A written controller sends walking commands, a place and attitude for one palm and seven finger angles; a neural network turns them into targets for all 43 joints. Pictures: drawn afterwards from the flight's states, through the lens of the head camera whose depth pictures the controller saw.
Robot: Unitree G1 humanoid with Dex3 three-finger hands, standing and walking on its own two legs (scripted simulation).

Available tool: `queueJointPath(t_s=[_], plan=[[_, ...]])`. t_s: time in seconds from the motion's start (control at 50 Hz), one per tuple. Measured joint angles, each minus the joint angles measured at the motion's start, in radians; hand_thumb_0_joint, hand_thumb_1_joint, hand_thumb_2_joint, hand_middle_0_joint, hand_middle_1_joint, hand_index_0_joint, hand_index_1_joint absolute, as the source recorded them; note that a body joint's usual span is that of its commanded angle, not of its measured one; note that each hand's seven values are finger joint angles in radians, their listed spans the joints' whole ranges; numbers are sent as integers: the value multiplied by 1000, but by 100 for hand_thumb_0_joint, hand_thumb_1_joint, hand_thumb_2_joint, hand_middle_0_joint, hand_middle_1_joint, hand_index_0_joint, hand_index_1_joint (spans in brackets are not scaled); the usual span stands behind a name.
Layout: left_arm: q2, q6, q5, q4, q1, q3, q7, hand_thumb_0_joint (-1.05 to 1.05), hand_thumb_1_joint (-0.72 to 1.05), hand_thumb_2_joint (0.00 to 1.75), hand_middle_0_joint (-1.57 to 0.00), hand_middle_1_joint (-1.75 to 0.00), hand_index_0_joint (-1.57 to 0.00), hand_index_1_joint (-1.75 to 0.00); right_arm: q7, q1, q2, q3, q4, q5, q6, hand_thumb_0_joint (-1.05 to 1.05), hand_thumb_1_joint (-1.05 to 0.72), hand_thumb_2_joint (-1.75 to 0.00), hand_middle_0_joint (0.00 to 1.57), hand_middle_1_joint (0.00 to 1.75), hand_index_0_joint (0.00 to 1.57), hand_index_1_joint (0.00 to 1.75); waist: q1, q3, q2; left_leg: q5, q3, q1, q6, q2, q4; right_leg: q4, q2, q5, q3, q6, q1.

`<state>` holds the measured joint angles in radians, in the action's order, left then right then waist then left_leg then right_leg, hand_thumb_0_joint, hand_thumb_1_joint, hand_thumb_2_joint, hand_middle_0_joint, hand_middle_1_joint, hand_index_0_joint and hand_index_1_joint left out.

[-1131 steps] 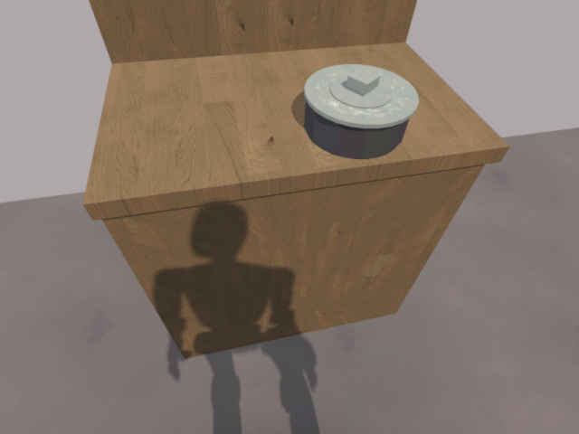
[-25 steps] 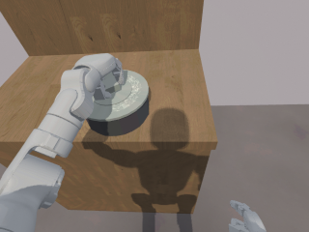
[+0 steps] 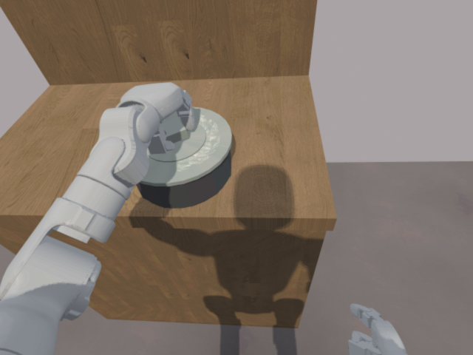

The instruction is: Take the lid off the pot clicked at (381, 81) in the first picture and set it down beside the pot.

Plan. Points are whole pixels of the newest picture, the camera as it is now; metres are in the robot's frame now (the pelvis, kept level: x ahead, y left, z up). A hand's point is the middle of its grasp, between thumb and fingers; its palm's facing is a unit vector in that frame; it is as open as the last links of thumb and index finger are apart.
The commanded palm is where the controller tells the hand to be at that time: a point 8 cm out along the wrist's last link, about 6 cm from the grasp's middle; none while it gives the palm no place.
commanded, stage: lift the lid straight up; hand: left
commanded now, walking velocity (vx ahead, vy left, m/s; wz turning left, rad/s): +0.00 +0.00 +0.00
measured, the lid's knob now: (172, 131) +0.46 +0.13 +0.16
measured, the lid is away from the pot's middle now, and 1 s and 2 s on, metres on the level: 0.00 0.01 0.02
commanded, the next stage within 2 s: none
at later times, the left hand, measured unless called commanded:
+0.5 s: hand (166, 123) +0.42 +0.13 +0.20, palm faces -0.22 -0.04 -0.97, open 7.0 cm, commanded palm +0.40 +0.14 +0.28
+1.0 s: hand (154, 99) +0.43 +0.14 +0.24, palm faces -0.17 -0.04 -0.98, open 6.9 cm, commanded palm +0.40 +0.15 +0.32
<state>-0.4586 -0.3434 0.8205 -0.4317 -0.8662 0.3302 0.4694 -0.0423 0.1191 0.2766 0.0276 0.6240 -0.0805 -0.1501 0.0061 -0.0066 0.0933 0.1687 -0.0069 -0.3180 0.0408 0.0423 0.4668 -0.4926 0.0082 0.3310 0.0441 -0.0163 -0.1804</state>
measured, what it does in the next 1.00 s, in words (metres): stands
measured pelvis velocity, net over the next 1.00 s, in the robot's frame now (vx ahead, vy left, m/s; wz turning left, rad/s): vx -0.01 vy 0.00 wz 0.00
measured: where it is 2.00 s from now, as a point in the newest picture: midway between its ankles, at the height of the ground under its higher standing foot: outside the picture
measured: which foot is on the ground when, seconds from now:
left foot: down 0.00-1.00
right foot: down 0.00-1.00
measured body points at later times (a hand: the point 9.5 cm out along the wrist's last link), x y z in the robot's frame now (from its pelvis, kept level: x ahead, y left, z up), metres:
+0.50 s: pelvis +0.00 +0.00 +0.00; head +0.01 -0.05 +0.45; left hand +0.43 +0.13 +0.25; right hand +0.18 -0.23 -0.12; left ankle +0.05 +0.10 -0.74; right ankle -0.05 -0.11 -0.74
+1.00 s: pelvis -0.01 +0.00 +0.00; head +0.00 -0.04 +0.45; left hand +0.43 +0.14 +0.30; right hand +0.17 -0.23 -0.11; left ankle +0.05 +0.10 -0.74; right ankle -0.05 -0.11 -0.74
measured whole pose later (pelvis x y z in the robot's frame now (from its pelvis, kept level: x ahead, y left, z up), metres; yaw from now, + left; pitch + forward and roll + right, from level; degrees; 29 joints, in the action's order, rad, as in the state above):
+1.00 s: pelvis -0.01 +0.00 +0.00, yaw +0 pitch +0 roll +0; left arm -0.50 -0.35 0.82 -0.45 -1.02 0.32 0.55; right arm -0.03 0.11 0.29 0.03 0.64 -0.08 -0.12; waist 0.00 0.00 0.10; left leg 0.15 -0.01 -0.30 0.04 0.04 0.44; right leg -0.48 0.01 0.32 0.04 -0.01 -0.17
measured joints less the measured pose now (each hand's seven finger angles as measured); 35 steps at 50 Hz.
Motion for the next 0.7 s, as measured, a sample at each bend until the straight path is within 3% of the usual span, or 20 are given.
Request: queueJointPath(t_s=[0.36,0.7], plan=[[-16,13,-15,31,-5,3,19,0,19,88,-67,-82,-78,-88,2,-6,-3,1,10,7,21,1,-91,-90,20,30,20,30,-2,8,8,-8,-2,19,-1,-1,-16,11,-1,-7,-4,-1,15],[-26,9,-9,-36,-99,-13,42,2,19,89,-67,-81,-80,-90,12,-10,1,9,16,4,25,1,-91,-90,20,30,20,30,2,7,3,-17,-5,20,-2,-3,-27,14,-3,-12,-7,-2,11]])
